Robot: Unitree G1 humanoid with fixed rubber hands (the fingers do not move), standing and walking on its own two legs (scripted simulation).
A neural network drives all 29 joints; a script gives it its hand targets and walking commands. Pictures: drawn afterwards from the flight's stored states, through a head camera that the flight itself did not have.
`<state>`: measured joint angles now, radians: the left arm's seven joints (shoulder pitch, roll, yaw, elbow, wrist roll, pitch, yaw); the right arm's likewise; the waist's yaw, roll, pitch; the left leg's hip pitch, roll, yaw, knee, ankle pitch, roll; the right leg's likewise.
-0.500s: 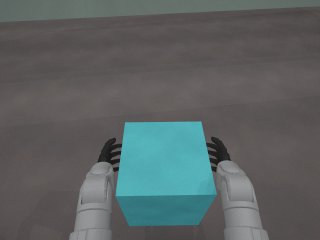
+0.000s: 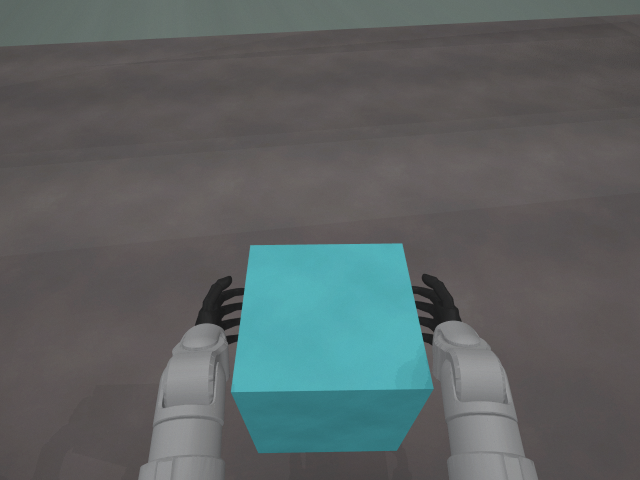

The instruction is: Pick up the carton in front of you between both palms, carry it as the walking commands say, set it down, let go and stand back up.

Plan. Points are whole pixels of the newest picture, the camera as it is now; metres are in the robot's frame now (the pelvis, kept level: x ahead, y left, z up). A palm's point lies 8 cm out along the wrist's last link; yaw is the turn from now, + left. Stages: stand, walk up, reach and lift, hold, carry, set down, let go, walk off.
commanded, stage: carry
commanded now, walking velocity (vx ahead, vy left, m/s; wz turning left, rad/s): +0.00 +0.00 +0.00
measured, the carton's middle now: (327, 353) +0.31 +0.00 -0.04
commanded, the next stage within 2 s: hold in 0.08 s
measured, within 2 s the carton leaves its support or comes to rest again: neither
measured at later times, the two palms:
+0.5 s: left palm (196, 363) +0.25 +0.16 +0.05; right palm (447, 351) +0.26 -0.14 +0.05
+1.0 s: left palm (206, 357) +0.25 +0.14 +0.06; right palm (455, 335) +0.28 -0.15 +0.06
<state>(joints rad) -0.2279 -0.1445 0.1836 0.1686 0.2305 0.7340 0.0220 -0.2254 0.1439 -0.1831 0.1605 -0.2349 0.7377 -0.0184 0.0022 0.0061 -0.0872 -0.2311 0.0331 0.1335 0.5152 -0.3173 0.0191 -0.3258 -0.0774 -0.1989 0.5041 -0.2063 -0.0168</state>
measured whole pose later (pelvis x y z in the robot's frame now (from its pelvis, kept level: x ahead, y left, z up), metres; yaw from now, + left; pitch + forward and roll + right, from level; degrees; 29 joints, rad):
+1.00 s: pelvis -0.03 -0.03 +0.00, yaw +5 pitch -9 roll +0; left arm -0.34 -0.17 0.31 0.35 0.32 0.69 -0.03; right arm -0.34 0.17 -0.28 0.31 -0.33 0.73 0.01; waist -0.01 0.04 0.04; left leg -0.04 0.01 -0.04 0.45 -0.25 0.00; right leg -0.10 0.01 -0.08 0.41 -0.16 -0.04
